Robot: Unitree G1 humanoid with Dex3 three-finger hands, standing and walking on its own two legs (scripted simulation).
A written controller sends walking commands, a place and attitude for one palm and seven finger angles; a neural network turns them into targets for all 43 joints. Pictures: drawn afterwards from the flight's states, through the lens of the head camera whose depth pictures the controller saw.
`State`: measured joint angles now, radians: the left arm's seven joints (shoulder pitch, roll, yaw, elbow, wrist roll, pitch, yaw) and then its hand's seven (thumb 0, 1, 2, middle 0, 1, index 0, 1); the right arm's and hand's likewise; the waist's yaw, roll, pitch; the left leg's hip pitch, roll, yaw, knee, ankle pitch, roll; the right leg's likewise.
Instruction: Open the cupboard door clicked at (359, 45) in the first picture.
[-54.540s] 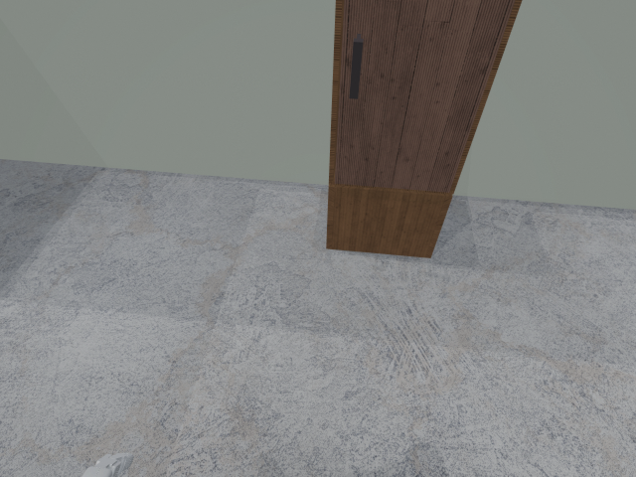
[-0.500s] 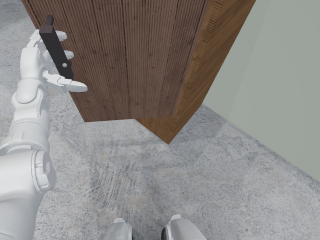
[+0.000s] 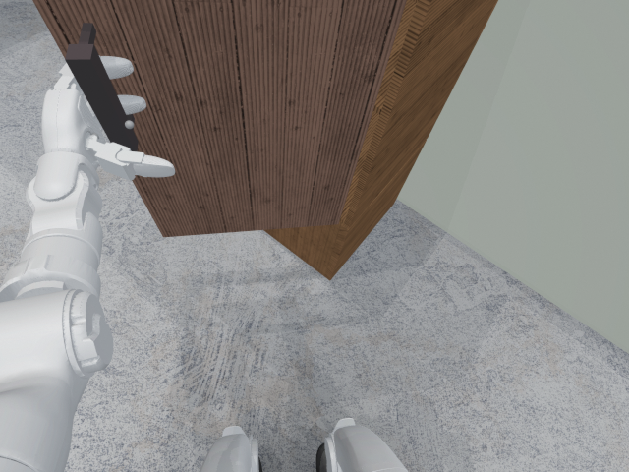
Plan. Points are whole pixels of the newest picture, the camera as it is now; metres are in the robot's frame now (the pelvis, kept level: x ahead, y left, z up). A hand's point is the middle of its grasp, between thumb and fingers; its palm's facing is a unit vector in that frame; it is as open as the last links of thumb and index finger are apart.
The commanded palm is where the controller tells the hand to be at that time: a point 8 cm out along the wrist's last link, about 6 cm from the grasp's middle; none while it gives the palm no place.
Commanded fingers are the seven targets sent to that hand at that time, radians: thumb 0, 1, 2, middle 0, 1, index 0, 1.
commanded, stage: close the thumb around the handle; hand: left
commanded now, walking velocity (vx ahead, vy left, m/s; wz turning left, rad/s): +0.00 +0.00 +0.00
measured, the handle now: (109, 94) +0.57 +0.21 +0.10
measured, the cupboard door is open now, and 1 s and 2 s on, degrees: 46 46 87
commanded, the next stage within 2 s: pull the door open along its arc in 0.76 s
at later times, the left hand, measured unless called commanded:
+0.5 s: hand (129, 124) +0.52 +0.18 +0.09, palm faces +0.05 -1.00 -0.01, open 8.8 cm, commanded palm +0.50 +0.22 +0.09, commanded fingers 0.00 0.79 0.85 -0.39 -1.34 -0.39 -1.34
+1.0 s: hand (128, 124) +0.52 +0.18 +0.09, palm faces +0.04 -1.00 +0.00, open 5.6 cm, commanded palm +0.48 +0.23 +0.09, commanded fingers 0.00 0.90 0.90 -0.40 -1.35 -0.40 -1.35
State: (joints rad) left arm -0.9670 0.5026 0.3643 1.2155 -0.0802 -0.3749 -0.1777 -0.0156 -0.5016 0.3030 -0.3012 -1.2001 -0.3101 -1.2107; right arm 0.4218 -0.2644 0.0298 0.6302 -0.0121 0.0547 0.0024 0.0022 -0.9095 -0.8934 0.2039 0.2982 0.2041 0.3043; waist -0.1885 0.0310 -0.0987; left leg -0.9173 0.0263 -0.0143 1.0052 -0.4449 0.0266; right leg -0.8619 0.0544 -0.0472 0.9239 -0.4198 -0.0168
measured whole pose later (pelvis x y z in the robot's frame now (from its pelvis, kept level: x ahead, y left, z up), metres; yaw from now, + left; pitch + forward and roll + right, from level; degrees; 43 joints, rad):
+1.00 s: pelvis +0.01 +0.00 +0.00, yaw +0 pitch +20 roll -3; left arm -0.93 0.49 0.37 1.19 -0.09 -0.37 -0.18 0.01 0.73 0.82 -0.37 -1.35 -0.38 -1.35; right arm 0.42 -0.26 0.03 0.63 -0.01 0.07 0.00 0.00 -0.91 -0.89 0.20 0.30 0.20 0.30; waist -0.18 0.03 -0.11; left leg -0.89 0.03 -0.01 0.99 -0.45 0.03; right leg -0.84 0.06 -0.04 0.91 -0.42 -0.02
